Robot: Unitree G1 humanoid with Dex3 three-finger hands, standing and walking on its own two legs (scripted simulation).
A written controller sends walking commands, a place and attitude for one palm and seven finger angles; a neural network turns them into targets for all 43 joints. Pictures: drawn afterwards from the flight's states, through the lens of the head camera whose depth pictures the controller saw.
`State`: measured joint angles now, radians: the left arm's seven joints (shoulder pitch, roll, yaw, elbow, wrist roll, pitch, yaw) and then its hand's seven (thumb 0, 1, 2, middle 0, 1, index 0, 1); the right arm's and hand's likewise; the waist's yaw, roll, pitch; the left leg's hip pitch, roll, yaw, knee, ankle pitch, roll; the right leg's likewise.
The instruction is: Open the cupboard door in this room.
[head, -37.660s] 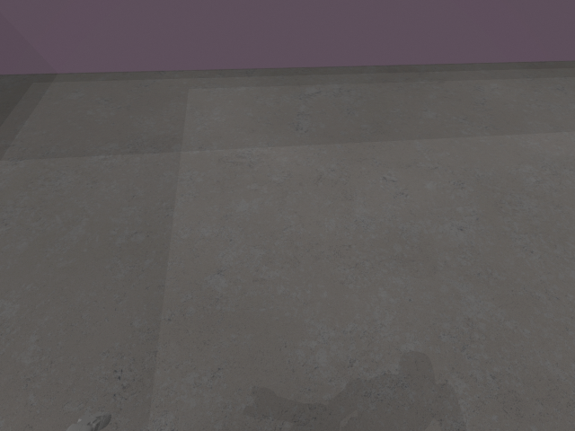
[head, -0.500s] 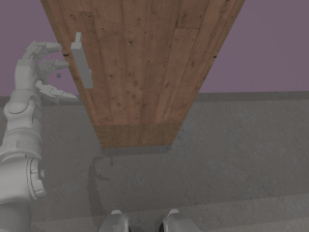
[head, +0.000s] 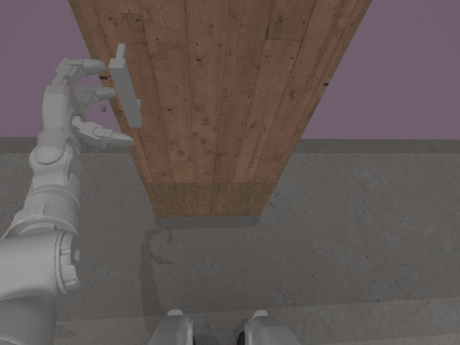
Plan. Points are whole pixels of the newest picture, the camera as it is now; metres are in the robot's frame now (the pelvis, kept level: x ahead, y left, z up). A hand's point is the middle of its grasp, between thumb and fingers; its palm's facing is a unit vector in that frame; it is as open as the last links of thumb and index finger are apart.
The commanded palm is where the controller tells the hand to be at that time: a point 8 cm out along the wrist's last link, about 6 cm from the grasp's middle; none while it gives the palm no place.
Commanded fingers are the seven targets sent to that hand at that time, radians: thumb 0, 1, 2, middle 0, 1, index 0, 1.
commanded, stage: slide the fingers in behind the handle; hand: left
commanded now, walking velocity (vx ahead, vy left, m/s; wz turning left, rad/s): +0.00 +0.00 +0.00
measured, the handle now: (129, 88) +0.54 +0.16 +0.08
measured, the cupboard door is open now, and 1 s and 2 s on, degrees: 0 0 0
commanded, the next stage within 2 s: close the thumb around the handle in 0.98 s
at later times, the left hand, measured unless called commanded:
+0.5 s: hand (110, 111) +0.49 +0.19 +0.08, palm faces +0.09 -1.00 +0.01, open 14.8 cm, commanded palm +0.47 +0.18 +0.08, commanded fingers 0.00 -0.50 0.30 -0.30 -1.20 -0.30 -1.20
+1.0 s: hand (134, 112) +0.49 +0.15 +0.07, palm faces +0.05 -1.00 -0.01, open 14.2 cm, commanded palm +0.47 +0.18 +0.08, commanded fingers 0.00 -0.50 0.30 -0.30 -1.20 -0.30 -1.20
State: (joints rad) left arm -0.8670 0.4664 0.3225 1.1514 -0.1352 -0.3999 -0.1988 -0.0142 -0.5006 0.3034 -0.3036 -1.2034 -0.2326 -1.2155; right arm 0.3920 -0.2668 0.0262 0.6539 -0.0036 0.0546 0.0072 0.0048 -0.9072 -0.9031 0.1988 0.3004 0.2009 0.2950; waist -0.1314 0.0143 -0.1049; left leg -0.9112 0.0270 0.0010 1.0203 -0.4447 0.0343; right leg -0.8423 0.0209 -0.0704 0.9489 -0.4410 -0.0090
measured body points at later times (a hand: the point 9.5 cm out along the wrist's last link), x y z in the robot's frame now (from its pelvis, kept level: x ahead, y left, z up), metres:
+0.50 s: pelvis +0.00 +0.00 +0.00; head +0.11 +0.03 +0.43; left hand +0.48 +0.24 +0.08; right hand +0.03 -0.26 -0.12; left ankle +0.02 +0.09 -0.67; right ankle +0.00 -0.12 -0.67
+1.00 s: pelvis +0.00 +0.00 +0.00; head +0.10 +0.03 +0.43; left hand +0.48 +0.20 +0.08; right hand +0.03 -0.25 -0.12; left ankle +0.02 +0.09 -0.67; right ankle +0.00 -0.12 -0.67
